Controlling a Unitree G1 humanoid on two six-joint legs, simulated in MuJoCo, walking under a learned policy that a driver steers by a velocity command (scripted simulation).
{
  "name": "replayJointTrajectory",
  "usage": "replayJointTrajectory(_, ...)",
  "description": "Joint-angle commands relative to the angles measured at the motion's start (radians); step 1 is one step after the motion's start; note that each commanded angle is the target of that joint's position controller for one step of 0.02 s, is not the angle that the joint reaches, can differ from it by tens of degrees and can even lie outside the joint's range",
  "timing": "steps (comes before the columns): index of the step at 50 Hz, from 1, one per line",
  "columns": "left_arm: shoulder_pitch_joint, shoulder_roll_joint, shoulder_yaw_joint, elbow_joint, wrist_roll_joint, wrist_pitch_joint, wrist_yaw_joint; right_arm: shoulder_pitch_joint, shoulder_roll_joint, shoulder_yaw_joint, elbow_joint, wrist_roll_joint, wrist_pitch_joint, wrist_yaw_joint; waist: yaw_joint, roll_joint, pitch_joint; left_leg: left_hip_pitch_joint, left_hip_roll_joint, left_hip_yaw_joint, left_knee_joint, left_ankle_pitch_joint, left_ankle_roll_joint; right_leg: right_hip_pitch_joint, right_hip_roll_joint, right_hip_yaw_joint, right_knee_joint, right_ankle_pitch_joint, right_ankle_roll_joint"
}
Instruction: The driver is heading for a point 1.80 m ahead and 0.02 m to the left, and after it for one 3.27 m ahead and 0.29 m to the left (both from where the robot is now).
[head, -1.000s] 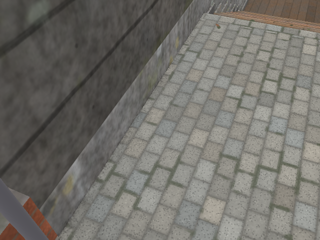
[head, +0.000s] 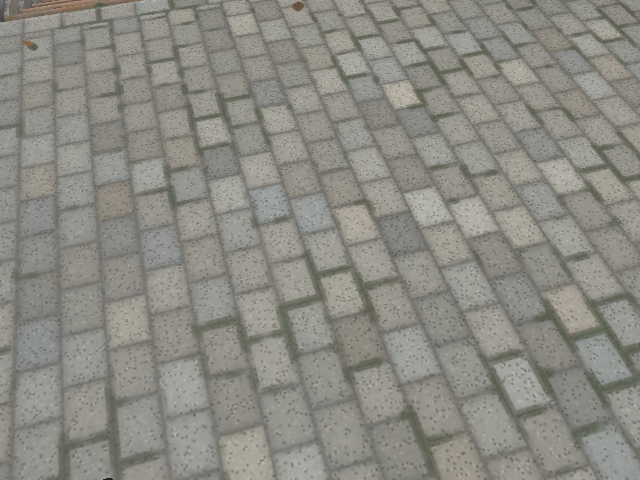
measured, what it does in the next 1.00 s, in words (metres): goes down: right foot 0.17 m lower, then left foot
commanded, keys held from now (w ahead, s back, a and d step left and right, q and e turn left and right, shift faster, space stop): e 0.16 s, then no key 0.20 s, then q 0.64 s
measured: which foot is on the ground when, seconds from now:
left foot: down 0.00-0.26, up 0.28-0.86, down 0.88-1.00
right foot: up 0.00-0.26, down 0.28-0.92, up 0.94-1.00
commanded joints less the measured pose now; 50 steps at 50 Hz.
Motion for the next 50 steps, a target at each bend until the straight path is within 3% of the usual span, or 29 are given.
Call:
replayJointTrajectory(1, -0.268, -0.008, -0.005, -0.128, 0.009, -0.019, -0.01, 0.343, -0.093, -0.014, 0.095, -0.012, -0.008, -0.024, -0.142, 0.144, 0.034, 0.454, 0.332, -0.513, -0.2, 0.298, 0.259, -0.471, -0.06, 0.055, -0.252, 0.055, -0.025)
replayJointTrajectory(2, -0.292, -0.014, -0.004, -0.133, 0.011, -0.016, -0.009, 0.344, -0.079, -0.011, 0.118, -0.011, -0.002, -0.016, -0.129, 0.17, 0.053, 0.416, 0.354, -0.528, -0.236, 0.299, 0.263, -0.462, -0.058, 0.014, -0.296, 0.045, -0.03)
replayJointTrajectory(3, -0.233, -0.008, -0.024, -0.081, -0.003, 0.004, -0.025, 0.212, -0.068, -0.005, 0.068, -0.005, 0.003, -0.011, -0.097, 0.081, 0.094, 0.211, 0.312, -0.394, -0.27, 0.041, 0.196, -0.24, -0.085, -0.017, -0.605, 0.301, -0.037)
replayJointTrajectory(5, -0.155, 0.034, 0.003, -0.045, -0.026, 0.037, -0.028, 0.088, -0.165, -0.022, 0.068, -0.048, -0.006, 0.059, 0.003, 0.148, 0.112, -0.234, 0.297, -0.285, -0.361, -0.183, 0.17, 0.294, -0.005, -0.11, -0.393, 0.394, -0.045)
replayJointTrajectory(6, -0.143, 0.058, 0.015, -0.04, -0.022, 0.036, -0.022, 0.038, -0.167, -0.028, 0.067, -0.025, -0.016, 0.064, 0.024, 0.13, 0.135, -0.203, 0.304, -0.25, -0.333, -0.158, 0.141, 0.311, -0.008, -0.098, -0.44, 0.335, -0.05)
replayJointTrajectory(8, -0.218, 0.052, 0.017, -0.049, -0.02, 0.033, -0.017, 0.145, -0.176, -0.037, 0.14, 0.012, -0.025, 0.042, -0.047, 0.111, 0.174, 0.046, 0.343, -0.25, -0.262, -0.141, 0.075, 0.241, -0.037, -0.09, -0.668, 0.214, -0.062)
replayJointTrajectory(10, -0.189, 0.002, 0.005, -0.007, -0.016, 0.028, -0.009, 0.26, -0.172, -0.049, 0.236, 0.011, 0.018, 0.02, -0.082, 0.093, 0.212, 0.243, 0.358, -0.28, -0.182, -0.149, 0.031, 0.296, -0.076, -0.048, -0.898, 0.287, -0.081)
replayJointTrajectory(11, -0.16, 0.022, 0.019, 0.01, -0.022, 0.025, -0.004, 0.266, -0.176, -0.053, 0.268, 0.004, 0.038, 0.028, -0.053, 0.081, 0.206, 0.25, 0.346, -0.26, -0.133, -0.124, 0.023, 0.394, -0.06, -0.076, -0.949, 0.336, -0.084)
replayJointTrajectory(13, 0.168, 0.174, 0.113, 0.091, -0.05, 0.003, 0.025, 0.164, -0.234, -0.079, 0.25, -0.018, 0.059, 0.08, 0.125, -0.051, 0.052, 0.101, 0.2, -0.054, 0.225, -0.014, -0.047, 0.933, 0.011, -0.163, -0.956, 0.416, -0.11)
replayJointTrajectory(14, 0.182, 0.162, 0.127, 0.16, -0.235, 0.036, 0.03, 0.087, -0.072, -0.079, 0.188, 0.14, 0.07, 0.04, 0.134, -0.084, -0.004, -0.329, 0.096, 0.085, 0.456, -0.107, -0.084, 1.227, 0.006, -0.11, -0.715, 0.707, -0.099)
replayJointTrajectory(15, 0.334, 0.213, 0.116, 0.173, -0.204, 0.051, 0.028, 0.114, -0.054, -0.055, 0.114, 0.139, 0.07, 0.03, 0.173, -0.204, -0.211, -0.543, 0.099, -0.016, 0.839, -0.351, -0.134, 1.511, -0.19, 0.052, -0.514, 1.031, -0.184)
replayJointTrajectory(16, 0.35, 0.224, 0.114, 0.183, -0.197, 0.073, 0.017, 0.109, -0.085, -0.058, 0.062, 0.164, 0.067, 0.026, 0.19, -0.249, -0.376, -0.575, 0.097, -0.084, 1.023, -0.338, -0.155, 1.502, -0.289, 0.196, -0.541, 0.959, -0.284)
replayJointTrajectory(17, 0.277, 0.202, 0.1, 0.158, -0.183, 0.087, 0.016, 0.096, -0.113, -0.068, 0.047, 0.163, 0.067, 0.019, 0.168, -0.187, -0.395, -0.574, 0.099, -0.127, 1.103, -0.299, -0.147, 1.387, -0.31, 0.229, -0.598, 0.786, -0.32)
replayJointTrajectory(18, 0.19, 0.171, 0.076, 0.148, -0.166, 0.087, 0.024, 0.053, -0.082, -0.064, 0.029, 0.152, 0.074, 0.005, 0.138, -0.108, -0.376, -0.568, 0.096, -0.158, 1.144, -0.247, -0.137, 1.243, -0.325, 0.231, -0.637, 0.692, -0.332)
replayJointTrajectory(19, 0.135, 0.137, 0.053, 0.157, -0.137, 0.082, 0.028, 0.088, 0.003, -0.039, 0.033, 0.169, 0.099, -0.022, 0.073, -0.044, -0.36, -0.51, 0.095, -0.214, 0.949, 0.006, -0.102, 1.016, -0.406, 0.286, -0.752, 0.183, -0.348)
replayJointTrajectory(20, 0.082, 0.073, 0.033, 0.149, -0.128, 0.072, 0.032, 0.053, -0.002, -0.046, 0.055, 0.161, 0.129, -0.052, 0.072, 0.008, -0.258, -0.453, 0.084, -0.25, 0.886, 0.117, -0.084, 0.841, -0.415, 0.317, -0.818, 0.035, -0.324)
replayJointTrajectory(23, 0.038, 0.026, 0.001, 0.185, -0.11, 0.05, 0.07, 0.039, -0.027, -0.075, 0.061, 0.127, 0.167, -0.075, 0.022, -0.031, -0.062, -0.384, -0.013, -0.34, 0.706, 0.3, -0.063, 0.575, -0.315, 0.197, -0.856, -0.172, -0.246)
replayJointTrajectory(26, 0.081, 0.013, -0.005, 0.22, -0.107, 0.05, 0.132, -0.074, -0.013, -0.087, 0.0, 0.098, 0.166, -0.043, 0.032, -0.083, -0.028, -0.401, -0.039, -0.335, 0.525, 0.455, -0.08, 0.604, -0.245, 0.139, -0.857, -0.258, -0.191)
replayJointTrajectory(29, 0.109, 0.007, 0.0, 0.214, -0.099, 0.051, 0.166, -0.215, 0.003, -0.085, -0.078, 0.092, 0.176, -0.016, 0.061, -0.088, 0.02, -0.413, -0.017, -0.347, 0.315, 0.508, -0.096, 0.64, -0.249, 0.151, -0.891, -0.335, -0.18)
replayJointTrajectory(35, 0.133, 0.048, 0.053, 0.169, -0.107, 0.046, 0.16, -0.341, -0.019, -0.092, -0.162, 0.101, 0.169, 0.022, 0.112, -0.115, 0.097, -0.213, 0.012, -0.188, 0.007, 0.498, -0.088, 0.561, -0.223, 0.032, -0.925, -0.53, -0.178)
replayJointTrajectory(40, 0.206, 0.116, 0.099, 0.152, -0.133, 0.078, 0.146, -0.437, -0.017, -0.084, -0.229, 0.113, 0.159, 0.041, 0.182, -0.138, 0.061, -0.119, -0.034, -0.066, -0.155, 0.243, -0.02, 0.696, -0.271, 0.008, -0.824, -0.473, -0.184)
replayJointTrajectory(42, 0.191, 0.11, 0.105, 0.143, -0.143, 0.094, 0.144, -0.39, -0.022, -0.089, -0.22, 0.113, 0.156, 0.044, 0.153, -0.124, 0.034, -0.022, -0.059, -0.038, -0.267, 0.242, 0.025, 0.691, -0.264, -0.03, -0.736, -0.392, -0.145)
replayJointTrajectory(43, 0.21, 0.097, 0.105, 0.148, -0.143, 0.094, 0.139, -0.346, -0.046, -0.099, -0.206, 0.114, 0.154, 0.039, 0.134, -0.08, 0.001, 0.085, -0.071, -0.05, -0.355, 0.326, 0.051, 0.664, -0.247, -0.074, -0.647, -0.354, -0.105)
replayJointTrajectory(44, 0.216, 0.046, 0.095, 0.139, -0.131, 0.09, 0.134, -0.266, -0.125, -0.129, -0.188, 0.115, 0.149, 0.029, 0.117, 0.052, -0.067, 0.306, 0.002, -0.19, -0.386, 0.63, 0.098, 0.52, -0.181, -0.175, -0.398, -0.401, -0.028)
replayJointTrajectory(45, 0.103, 0.003, 0.069, 0.028, -0.108, 0.056, 0.127, -0.156, -0.267, -0.17, -0.184, 0.1, 0.143, 0.023, 0.054, 0.383, -0.125, 0.59, 0.242, -0.64, -0.43, 1.008, 0.3, 0.074, -0.005, -0.236, -0.007, -0.705, 0.085)
replayJointTrajectory(46, -0.05, 0.025, 0.076, -0.007, -0.125, 0.019, 0.112, 0.031, -0.242, -0.164, -0.163, 0.051, 0.132, 0.026, -0.062, 0.265, -0.265, 0.731, 0.331, -0.824, -0.525, 1.028, 0.43, -0.096, 0.081, 0.015, 0.16, -0.871, 0.091)
replayJointTrajectory(47, -0.106, 0.035, 0.078, -0.022, -0.142, 0.009, 0.113, 0.034, -0.245, -0.165, -0.152, 0.037, 0.115, 0.021, -0.062, 0.193, -0.253, 0.747, 0.322, -0.8, -0.512, 0.967, 0.403, -0.164, 0.059, 0.085, 0.196, -0.814, 0.08)
replayJointTrajectory(49, -0.059, 0.051, 0.085, 0.008, -0.113, 0.042, 0.14, -0.165, -0.209, -0.147, -0.18, 0.096, 0.126, -0.003, 0.048, 0.099, -0.147, 0.535, 0.262, -0.598, -0.515, 0.891, 0.297, -0.152, 0.026, 0.099, 0.161, -0.626, 0.061)
replayJointTrajectory(50, -0.031, 0.079, 0.096, 0.015, -0.1, 0.059, 0.148, -0.243, -0.187, -0.137, -0.203, 0.107, 0.141, -0.008, 0.091, 0.084, -0.124, 0.401, 0.218, -0.518, -0.525, 0.878, 0.261, -0.045, 0.022, 0.088, 0.107, -0.529, 0.059)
